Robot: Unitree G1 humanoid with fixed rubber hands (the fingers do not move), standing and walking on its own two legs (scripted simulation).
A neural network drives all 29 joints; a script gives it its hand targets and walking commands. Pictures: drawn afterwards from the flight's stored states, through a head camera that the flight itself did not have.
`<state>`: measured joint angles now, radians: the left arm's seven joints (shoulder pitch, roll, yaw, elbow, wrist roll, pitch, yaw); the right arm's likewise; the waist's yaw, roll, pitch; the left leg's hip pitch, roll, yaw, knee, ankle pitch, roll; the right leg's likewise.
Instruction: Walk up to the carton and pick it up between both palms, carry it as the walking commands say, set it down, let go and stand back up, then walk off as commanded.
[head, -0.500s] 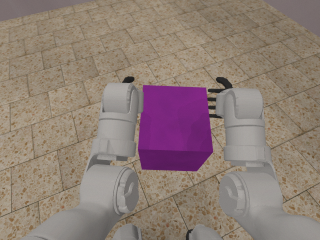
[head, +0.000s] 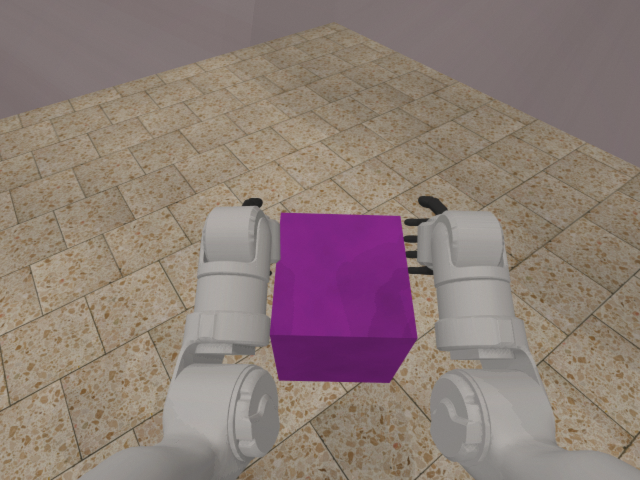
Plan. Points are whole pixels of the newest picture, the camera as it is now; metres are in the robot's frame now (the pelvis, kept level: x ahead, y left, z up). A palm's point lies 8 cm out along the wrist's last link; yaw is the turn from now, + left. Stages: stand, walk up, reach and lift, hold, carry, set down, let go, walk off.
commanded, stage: carry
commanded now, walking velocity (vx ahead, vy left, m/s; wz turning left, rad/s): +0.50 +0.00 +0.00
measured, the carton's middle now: (337, 301) +0.35 +0.00 +0.02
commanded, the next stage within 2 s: none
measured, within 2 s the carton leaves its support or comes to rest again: neither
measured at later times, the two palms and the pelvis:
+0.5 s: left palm (288, 231) +0.41 +0.07 +0.09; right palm (460, 218) +0.42 -0.17 +0.10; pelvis +0.11 -0.04 +0.00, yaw -1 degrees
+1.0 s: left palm (309, 131) +0.66 +0.04 +0.09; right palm (440, 126) +0.66 -0.19 +0.09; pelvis +0.35 -0.07 +0.01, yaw -2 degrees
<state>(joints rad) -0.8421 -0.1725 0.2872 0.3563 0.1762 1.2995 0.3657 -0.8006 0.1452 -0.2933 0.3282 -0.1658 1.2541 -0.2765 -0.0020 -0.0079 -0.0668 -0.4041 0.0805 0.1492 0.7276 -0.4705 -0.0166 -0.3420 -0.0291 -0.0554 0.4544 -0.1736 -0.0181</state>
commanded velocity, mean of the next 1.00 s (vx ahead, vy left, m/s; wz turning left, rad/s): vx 0.50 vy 0.00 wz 0.00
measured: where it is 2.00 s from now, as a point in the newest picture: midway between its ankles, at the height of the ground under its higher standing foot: (353, 279)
